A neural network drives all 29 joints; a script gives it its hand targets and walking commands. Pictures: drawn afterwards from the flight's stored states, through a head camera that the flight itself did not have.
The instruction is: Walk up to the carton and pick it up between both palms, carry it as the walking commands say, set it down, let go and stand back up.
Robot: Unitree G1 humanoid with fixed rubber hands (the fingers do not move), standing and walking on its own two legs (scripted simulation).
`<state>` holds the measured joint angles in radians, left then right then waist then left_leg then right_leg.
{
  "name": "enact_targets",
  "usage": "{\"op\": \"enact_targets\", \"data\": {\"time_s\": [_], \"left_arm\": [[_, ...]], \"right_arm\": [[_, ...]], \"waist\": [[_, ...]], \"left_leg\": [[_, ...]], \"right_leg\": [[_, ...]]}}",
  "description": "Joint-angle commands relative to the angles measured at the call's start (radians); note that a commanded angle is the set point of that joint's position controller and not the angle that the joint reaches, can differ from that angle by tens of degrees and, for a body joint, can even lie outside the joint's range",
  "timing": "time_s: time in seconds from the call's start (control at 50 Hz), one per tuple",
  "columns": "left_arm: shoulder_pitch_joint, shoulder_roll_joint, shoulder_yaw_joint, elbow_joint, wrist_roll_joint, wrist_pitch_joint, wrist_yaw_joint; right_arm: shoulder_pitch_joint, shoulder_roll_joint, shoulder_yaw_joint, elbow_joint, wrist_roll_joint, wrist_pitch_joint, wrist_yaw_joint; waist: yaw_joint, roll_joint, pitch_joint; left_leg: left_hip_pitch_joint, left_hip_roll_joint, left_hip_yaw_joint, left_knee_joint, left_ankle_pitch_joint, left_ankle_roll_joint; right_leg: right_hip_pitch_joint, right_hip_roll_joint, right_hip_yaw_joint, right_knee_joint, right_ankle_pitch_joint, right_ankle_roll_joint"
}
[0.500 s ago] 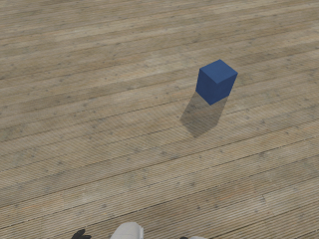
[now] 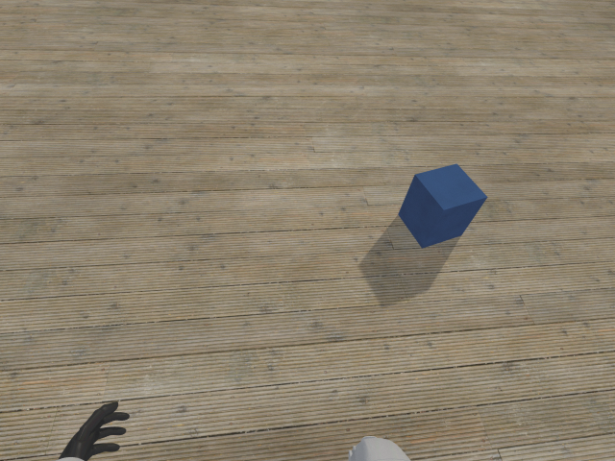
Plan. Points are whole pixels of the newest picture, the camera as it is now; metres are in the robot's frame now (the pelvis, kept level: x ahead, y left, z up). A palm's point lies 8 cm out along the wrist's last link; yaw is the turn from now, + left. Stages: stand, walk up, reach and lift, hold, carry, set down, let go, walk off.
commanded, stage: walk up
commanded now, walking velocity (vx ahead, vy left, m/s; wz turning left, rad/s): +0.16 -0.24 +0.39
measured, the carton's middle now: (439, 206) +1.10 -0.62 -0.65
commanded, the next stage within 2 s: none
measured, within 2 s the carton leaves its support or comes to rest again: neither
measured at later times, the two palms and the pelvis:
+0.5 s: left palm out of the picture +0.07 +0.17 -0.12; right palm (544, 356) +0.28 -0.38 -0.09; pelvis +0.07 -0.14 -0.02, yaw +7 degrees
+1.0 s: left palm (309, 432) +0.18 +0.00 -0.10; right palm out of the picture +0.20 -0.54 -0.12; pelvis +0.08 -0.27 -0.01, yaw +6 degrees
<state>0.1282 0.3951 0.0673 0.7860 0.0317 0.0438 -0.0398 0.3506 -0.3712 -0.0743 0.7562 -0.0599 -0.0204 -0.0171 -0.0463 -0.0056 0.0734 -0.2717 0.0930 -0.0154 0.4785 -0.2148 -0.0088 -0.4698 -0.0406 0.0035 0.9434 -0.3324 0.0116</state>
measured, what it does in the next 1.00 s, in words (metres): steps to the right: right foot, then left foot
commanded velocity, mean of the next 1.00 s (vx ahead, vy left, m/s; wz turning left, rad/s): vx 0.12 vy -0.20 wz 0.15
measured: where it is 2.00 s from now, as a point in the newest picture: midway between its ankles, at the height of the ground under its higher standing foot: outside the picture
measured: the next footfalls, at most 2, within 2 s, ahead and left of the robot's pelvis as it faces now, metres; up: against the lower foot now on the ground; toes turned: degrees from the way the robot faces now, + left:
right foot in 0.18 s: +0.06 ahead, -0.22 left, +0.00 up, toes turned +1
left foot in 0.52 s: +0.11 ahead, -0.06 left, +0.00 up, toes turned +11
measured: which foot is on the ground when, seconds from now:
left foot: down 0.00-0.18, up 0.20-0.50, down 0.52-0.86, up 0.88-1.00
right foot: up 0.00-0.16, down 0.18-0.52, up 0.54-0.86, down 0.88-1.00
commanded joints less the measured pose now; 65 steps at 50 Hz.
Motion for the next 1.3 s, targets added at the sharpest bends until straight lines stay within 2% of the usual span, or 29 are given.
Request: {"op": "enact_targets", "data": {"time_s": [0.0,0.08,0.14,0.18,0.26,0.34,0.48,0.5,0.52,0.54,0.56,0.64,0.66,0.68,0.7,0.78,0.84,0.86,0.88,0.9,0.92,0.96,1.1,1.14,1.16,1.18,1.2,1.24,1.28], "left_arm": [[-0.07,0.121,0.022,-0.109,-0.007,-0.013,-0.006],[-0.078,0.157,0.034,-0.149,-0.013,-0.019,-0.017],[0.075,0.163,0.043,-0.097,-0.011,-0.025,-0.01],[0.122,0.309,0.07,-0.108,-0.005,-0.03,-0.003],[0.06,0.217,0.041,-0.109,0.003,-0.052,0.011],[0.157,0.126,-0.002,-0.076,0.007,-0.062,0.017],[0.158,0.147,0.017,-0.093,-0.004,-0.057,0.02],[0.126,0.127,0.012,-0.106,-0.018,-0.067,0.02],[0.156,0.057,0.001,-0.124,-0.025,-0.074,0.023],[0.148,0.16,0.038,-0.139,-0.013,-0.065,0.04],[0.113,0.164,0.041,-0.121,-0.005,-0.049,0.042],[0.218,0.125,0.021,-0.087,-0.012,-0.011,0.012],[0.096,0.006,-0.008,-0.128,-0.001,-0.004,-0.002],[0.144,0.075,0.006,-0.122,-0.013,-0.011,-0.004],[0.063,0.017,-0.008,-0.137,-0.006,-0.007,-0.01],[0.074,0.05,0.0,-0.157,-0.021,-0.013,-0.013],[0.165,-0.049,-0.012,-0.099,-0.016,-0.007,-0.008],[0.231,0.047,0.0,-0.091,0.016,-0.026,-0.002],[0.195,0.099,0.019,-0.115,-0.01,-0.007,-0.009],[0.209,0.105,0.007,-0.095,0.006,-0.018,0.001],[0.148,0.06,0.01,-0.111,-0.005,-0.008,-0.001],[0.076,0.024,0.004,-0.123,0.005,-0.006,0.012],[0.129,-0.001,-0.003,-0.111,0.022,0.005,0.019],[0.112,-0.012,-0.001,-0.101,0.002,0.009,0.018],[0.07,-0.046,-0.003,-0.111,-0.007,0.008,0.015],[0.085,-0.125,-0.024,-0.152,-0.012,-0.007,0.019],[0.022,-0.069,0.001,-0.152,-0.01,0.007,0.024],[0.041,-0.061,0.006,-0.106,-0.007,0.021,0.019],[0.121,-0.093,-0.005,-0.079,-0.004,0.018,0.006]], "right_arm": [[0.014,-0.297,-0.08,-0.083,-0.007,-0.006,-0.015],[-0.011,-0.38,-0.102,-0.114,-0.001,0.001,-0.027],[-0.069,-0.352,-0.088,-0.139,0.002,0.006,-0.019],[-0.062,-0.19,-0.048,-0.192,-0.013,0.013,-0.012],[-0.113,-0.219,-0.059,-0.165,0.005,0.027,0.007],[-0.13,-0.093,-0.012,-0.161,0.024,0.041,0.018],[-0.092,-0.096,-0.006,-0.162,0.039,0.011,-0.008],[0.009,-0.125,-0.019,-0.141,0.027,0.0,-0.015],[0.075,-0.23,-0.05,-0.126,0.005,-0.009,-0.027],[0.07,-0.35,-0.09,-0.141,0.024,-0.007,-0.029],[0.091,-0.297,-0.073,-0.123,0.031,-0.004,-0.026],[-0.295,-0.155,-0.025,-0.175,0.025,0.003,-0.007],[-0.09,-0.111,-0.013,-0.124,0.014,0.001,-0.005],[-0.186,-0.184,-0.035,-0.135,0.018,-0.006,-0.006],[-0.061,-0.171,-0.034,-0.115,0.007,-0.007,-0.004],[-0.149,-0.25,-0.062,-0.151,0.008,0.012,-0.006],[-0.059,-0.076,-0.014,-0.152,0.018,0.045,0.002],[-0.076,-0.016,-0.015,-0.148,0.022,0.055,0.008],[-0.044,0.026,0.005,-0.209,0.022,0.074,-0.012],[-0.156,0.005,-0.012,-0.185,0.029,0.09,-0.01],[-0.089,-0.006,-0.009,-0.187,0.038,0.088,-0.014],[-0.056,-0.014,-0.018,-0.139,0.034,0.084,-0.006],[-0.106,0.062,0.014,-0.102,0.049,0.069,-0.009],[-0.016,0.079,0.018,-0.072,0.051,0.053,-0.02],[0.12,0.035,0.01,-0.045,0.038,0.042,-0.03],[0.097,-0.101,-0.024,-0.05,0.016,0.037,-0.035],[0.103,-0.134,-0.038,-0.059,0.014,0.044,-0.04],[-0.028,-0.042,-0.013,-0.059,0.024,0.041,-0.034],[-0.117,0.016,0.009,-0.074,0.036,0.026,-0.028]], "waist": [[-0.011,0.217,-0.057],[-0.002,0.247,-0.077],[0.093,0.192,-0.144],[0.132,-0.316,-0.179],[0.069,-0.174,-0.062],[0.09,-0.161,-0.082],[0.038,-0.101,-0.134],[-0.027,-0.026,-0.192],[-0.039,0.235,-0.231],[-0.018,0.249,-0.306],[-0.003,0.094,-0.253],[0.125,0.195,-0.058],[0.059,0.171,-0.037],[0.085,0.21,-0.071],[0.034,0.184,-0.059],[0.06,0.258,-0.092],[0.096,0.106,-0.168],[0.111,-0.118,-0.17],[0.142,-0.38,-0.17],[0.126,-0.241,-0.117],[0.113,-0.273,-0.127],[0.064,-0.211,-0.112],[0.081,-0.16,-0.086],[0.024,-0.096,-0.103],[-0.035,-0.018,-0.122],[-0.028,0.333,-0.088],[-0.032,0.255,-0.064],[0.039,0.079,-0.021],[0.084,0.134,-0.036]], "left_leg": [[0.09,0.216,-0.27,-0.176,0.074,0.202],[0.081,0.24,-0.324,-0.15,0.087,0.182],[-0.098,0.137,-0.193,-0.008,0.076,0.101],[-0.459,-0.12,0.091,0.481,-0.404,0.036],[-0.368,-0.032,0.038,0.681,-0.242,0.034],[-0.31,-0.069,0.052,0.542,-0.248,0.017],[0.101,-0.095,0.108,0.066,-0.023,0.075],[0.332,0.0,0.001,-0.036,0.203,0.116],[0.488,0.339,-0.327,-0.064,0.762,0.217],[0.411,0.515,-0.431,-0.051,0.944,0.367],[0.342,0.456,-0.435,-0.065,0.78,0.349],[0.014,0.175,0.095,-0.11,0.471,0.18],[-0.017,0.169,-0.082,-0.143,0.452,0.177],[0.041,0.165,0.086,-0.106,0.42,0.164],[0.024,0.183,-0.054,-0.135,0.386,0.174],[0.032,0.205,-0.004,-0.114,0.18,0.153],[-0.069,0.105,-0.014,0.04,0.16,0.068],[-0.19,-0.015,0.119,0.339,-0.255,0.029],[-0.315,-0.071,0.117,0.499,-0.42,0.006],[-0.28,-0.049,0.024,0.624,-0.443,0.005],[-0.278,-0.049,0.061,0.66,-0.356,0.01],[-0.247,-0.053,0.063,0.658,-0.27,-0.006],[-0.073,-0.077,0.104,0.255,-0.259,0.018],[0.114,-0.08,0.1,0.035,-0.069,0.032],[0.283,0.053,-0.042,-0.099,-0.001,0.06],[0.319,0.378,-0.421,-0.24,0.188,0.161],[0.196,0.478,-0.461,-0.278,0.231,0.264],[0.056,0.35,-0.27,-0.268,0.157,0.228],[0.029,0.21,-0.114,-0.241,0.251,0.167]], "right_leg": [[-0.023,-0.001,-0.008,-0.107,-0.041,-0.004],[0.077,0.006,0.008,-0.286,-0.062,-0.024],[0.417,0.024,-0.064,-0.557,0.07,-0.07],[0.568,-0.325,0.275,-0.621,0.156,-0.175],[0.373,-0.215,0.11,-0.589,0.378,-0.163],[0.442,-0.19,0.141,-0.48,1.071,-0.184],[0.289,-0.125,0.063,-0.362,0.821,-0.164],[0.122,-0.093,0.056,-0.203,0.72,-0.11],[-0.136,0.062,-0.026,0.116,0.058,-0.023],[-0.154,0.068,0.007,0.344,-0.322,0.005],[-0.163,0.015,0.071,0.42,-0.262,-0.006],[-0.004,-0.015,0.0,0.197,-0.057,0.038],[-0.018,0.011,-0.051,0.126,-0.047,0.033],[0.026,-0.007,-0.034,0.023,-0.019,0.024],[0.027,0.017,-0.068,-0.043,-0.035,0.021],[0.154,0.003,-0.064,-0.309,0.03,-0.005],[0.386,0.023,-0.11,-0.523,0.136,-0.028],[0.424,-0.203,0.129,-0.566,0.364,-0.042],[0.422,-0.346,0.203,-0.637,0.26,-0.183],[0.269,-0.35,0.316,-0.595,0.498,-0.201],[0.296,-0.281,0.159,-0.624,0.257,-0.206],[0.256,-0.211,0.058,-0.601,0.305,-0.177],[0.226,-0.195,0.145,-0.599,0.261,-0.199],[0.126,-0.161,0.12,-0.527,0.189,-0.161],[-0.026,-0.105,0.038,-0.398,0.017,-0.103],[-0.236,0.066,-0.06,-0.161,-0.122,-0.006],[-0.228,0.035,-0.011,0.059,-0.224,0.029],[-0.143,0.001,0.053,0.201,-0.087,0.039],[-0.07,0.011,0.002,0.186,0.044,0.043]]}}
